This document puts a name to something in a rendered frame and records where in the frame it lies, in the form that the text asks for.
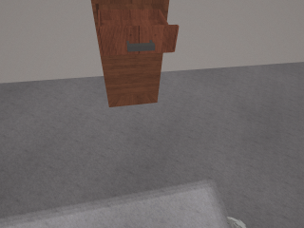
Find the drawer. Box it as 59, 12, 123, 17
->
96, 9, 179, 56

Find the handle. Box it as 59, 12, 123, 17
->
126, 40, 155, 52

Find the cabinet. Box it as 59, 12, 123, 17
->
91, 0, 170, 107

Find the robot right hand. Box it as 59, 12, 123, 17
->
226, 217, 246, 228

